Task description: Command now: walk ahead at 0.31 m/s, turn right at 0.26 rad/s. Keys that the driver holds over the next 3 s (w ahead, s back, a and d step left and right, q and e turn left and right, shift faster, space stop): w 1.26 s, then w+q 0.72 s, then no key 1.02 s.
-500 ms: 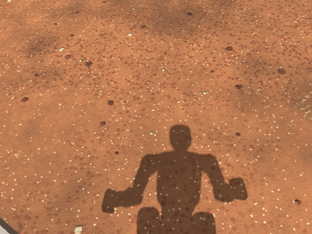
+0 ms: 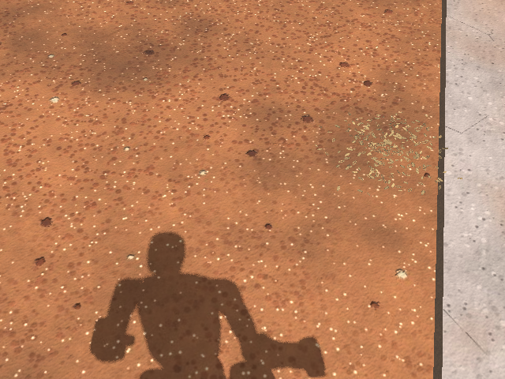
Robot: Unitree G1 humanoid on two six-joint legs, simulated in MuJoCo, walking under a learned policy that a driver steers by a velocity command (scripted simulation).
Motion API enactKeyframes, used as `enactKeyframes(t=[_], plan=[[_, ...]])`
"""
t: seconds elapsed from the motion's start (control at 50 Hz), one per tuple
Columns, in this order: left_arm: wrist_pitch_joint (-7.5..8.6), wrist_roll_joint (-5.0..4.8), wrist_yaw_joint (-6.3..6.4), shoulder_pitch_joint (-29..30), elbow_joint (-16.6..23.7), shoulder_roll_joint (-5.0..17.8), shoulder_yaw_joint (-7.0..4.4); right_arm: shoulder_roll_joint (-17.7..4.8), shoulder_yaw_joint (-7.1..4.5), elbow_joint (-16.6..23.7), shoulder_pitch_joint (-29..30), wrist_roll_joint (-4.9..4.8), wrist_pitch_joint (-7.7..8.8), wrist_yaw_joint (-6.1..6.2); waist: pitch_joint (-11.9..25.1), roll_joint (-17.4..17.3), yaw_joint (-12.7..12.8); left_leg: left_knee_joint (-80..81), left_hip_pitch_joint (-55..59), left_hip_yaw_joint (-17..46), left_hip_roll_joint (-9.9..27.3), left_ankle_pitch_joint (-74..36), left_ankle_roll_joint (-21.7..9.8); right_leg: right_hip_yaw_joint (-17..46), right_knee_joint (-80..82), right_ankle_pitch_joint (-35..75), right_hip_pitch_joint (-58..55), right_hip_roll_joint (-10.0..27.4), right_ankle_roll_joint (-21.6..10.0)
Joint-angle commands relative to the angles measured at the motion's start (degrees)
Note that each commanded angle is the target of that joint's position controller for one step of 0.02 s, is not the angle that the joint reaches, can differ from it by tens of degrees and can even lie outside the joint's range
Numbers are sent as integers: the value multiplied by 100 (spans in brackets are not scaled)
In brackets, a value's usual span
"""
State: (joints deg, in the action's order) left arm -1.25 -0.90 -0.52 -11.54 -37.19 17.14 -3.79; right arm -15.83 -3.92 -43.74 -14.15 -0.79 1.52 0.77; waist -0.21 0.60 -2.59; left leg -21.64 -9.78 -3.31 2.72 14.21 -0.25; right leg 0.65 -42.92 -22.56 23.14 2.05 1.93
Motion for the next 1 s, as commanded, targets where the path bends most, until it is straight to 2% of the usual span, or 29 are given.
enactKeyframes(t=[0.02,0.04,0.06,0.08,0.1,0.12,0.14,0.16,0.18,0.2,0.26,0.34,0.4,0.46,0.5,0.52,0.54,0.56,0.58,0.6,0.62,0.64,0.66,0.68,0.74,0.8,0.88,0.94,1.0], plan=[[231,-18,-50,71,379,424,-89,-1180,-274,284,248,-133,123,-120,-68,-892,203,878,-337,1070,1173,745,-1123,-435,1349,580,-774,-216,-294],[247,-20,-48,-263,225,427,-107,-1095,-236,249,243,-153,124,-153,-25,-796,379,602,-641,966,1098,689,-1034,-519,1777,847,-1424,-327,-384],[249,-43,-11,-740,71,532,-162,-835,-137,212,222,-109,151,-178,169,-632,607,117,-1104,774,940,614,-826,-346,1870,854,-2293,-285,-478],[263,-25,44,-1400,-30,816,-242,-373,32,300,415,19,202,-224,463,150,895,-1407,-1842,193,459,721,-399,854,2217,694,-3201,587,-713],[287,43,35,-1626,50,1620,-401,-228,78,700,611,65,326,-217,482,1630,865,-3108,-3522,-152,-248,1751,-48,3250,2820,-229,-3640,1910,-1603],[402,56,-1,-1617,43,1272,-329,-780,-73,717,825,-73,398,-190,214,1068,995,-4136,-4041,449,3,1982,-81,3733,3079,-787,-3254,2108,-2029],[486,65,-16,-1355,67,946,-208,-927,-126,685,737,-169,422,-228,-145,975,790,-4371,-4274,601,238,1400,-207,3238,3130,-1028,-3058,1881,-1883],[538,73,-29,-1121,109,755,-148,-876,-121,563,643,-146,428,-243,-299,835,671,-4329,-4221,589,362,874,-262,2727,3208,-822,-2833,1584,-1709],[546,59,-37,-907,123,669,-110,-863,-127,525,644,-49,435,-255,-431,706,567,-4112,-4170,593,428,469,-236,2358,3298,-217,-2640,1423,-1590],[549,73,-22,-797,150,619,-79,-822,-129,492,632,1,428,-277,-459,662,475,-3927,-3940,597,497,110,-188,1983,3390,477,-2437,1275,-1486],[570,81,34,-834,91,655,-100,-576,-44,455,704,39,391,-305,-330,452,425,-3359,-3673,405,396,-727,62,1192,3507,1966,-2275,1029,-1439],[563,47,96,-1100,-134,780,-139,-312,102,643,1406,3,396,-339,-458,458,636,-1845,-3018,231,155,-1702,176,553,3589,2278,-1918,818,-1290],[562,-8,102,-1362,-330,879,-177,-338,129,794,1835,-44,424,-424,-630,442,732,-1215,-2770,228,28,-1916,53,548,3600,2154,-2030,1008,-1285],[515,-58,121,-1392,-476,937,-214,-486,94,869,1885,-39,461,-491,-618,473,585,-843,-2674,280,-35,-1547,-206,551,3292,2797,-2579,1250,-1160],[458,-30,147,-1342,-510,1060,-249,-693,1,796,1480,-8,454,-458,-195,648,319,-830,-1934,62,-313,-1098,-406,458,2611,4618,-2865,1223,-1028],[408,-9,165,-1285,-518,1056,-236,-880,-110,624,799,-2,433,-401,297,664,-71,-762,-974,-123,-514,-1054,-580,277,1730,5635,-2795,1042,-908],[385,40,195,-1318,-491,939,-171,-1119,-215,401,-131,0,400,-325,951,597,-495,-948,591,79,-293,-1206,-790,130,500,5443,-2048,803,-721],[444,111,159,-1916,-304,340,13,-1702,-338,307,-932,156,375,-258,2042,-626,-395,-1058,3048,2420,1334,-737,-1609,-12,-1893,2943,96,126,-356],[561,23,130,-2078,-415,168,101,-1433,-261,183,-1125,59,383,-313,2850,-1594,-353,119,3680,4764,2027,462,-2103,667,-3215,-949,1133,-650,-212],[647,-169,83,-1383,-281,747,-57,-1111,-157,202,-741,-13,370,-291,1822,-1112,-433,448,2990,4255,1816,1170,-1768,881,-3632,-837,1838,-268,-274],[699,-234,62,-858,-109,805,-45,-943,-109,241,-381,-4,345,-253,1018,-744,-324,551,2082,3401,1612,1048,-1550,620,-3459,-389,1974,41,-352],[718,-131,76,-595,-59,738,-29,-821,-63,252,-43,47,344,-244,469,-317,-100,721,1128,2815,1396,486,-1445,455,-3037,50,1812,308,-362],[674,-33,93,-603,-92,719,-67,-663,-19,290,180,127,378,-251,268,-367,112,868,506,2390,1167,-19,-1374,470,-2678,354,1468,508,-364],[608,-22,85,-797,-163,622,-57,-624,-11,300,303,169,398,-254,225,-494,278,1043,112,2169,1052,-228,-1396,484,-2571,524,1145,587,-336],[460,26,119,-841,-196,388,-6,-704,-42,166,311,93,509,-250,8,-490,441,1443,-438,1593,971,-745,-1543,373,-2075,783,1078,682,-161],[497,93,124,-231,-15,330,29,-823,-69,44,133,68,508,-186,-208,-340,295,1566,-318,1146,833,-1166,-1474,310,-1101,1770,1448,731,-21],[621,42,12,630,167,133,117,-998,-91,-98,-264,-5,427,-141,-320,-256,-85,1490,-75,680,658,-1337,-1227,1,468,2854,1117,444,-31],[663,-15,-94,1071,338,190,110,-1092,-111,-260,-611,-47,325,-140,-402,-289,-261,1265,534,803,918,-1295,-1192,12,998,2776,1233,337,-125],[687,-7,-180,1111,441,342,58,-1172,-148,-362,-684,-65,203,-102,-347,-396,-134,842,1178,942,1198,-1797,-1050,35,1316,2100,1195,226,-357]])
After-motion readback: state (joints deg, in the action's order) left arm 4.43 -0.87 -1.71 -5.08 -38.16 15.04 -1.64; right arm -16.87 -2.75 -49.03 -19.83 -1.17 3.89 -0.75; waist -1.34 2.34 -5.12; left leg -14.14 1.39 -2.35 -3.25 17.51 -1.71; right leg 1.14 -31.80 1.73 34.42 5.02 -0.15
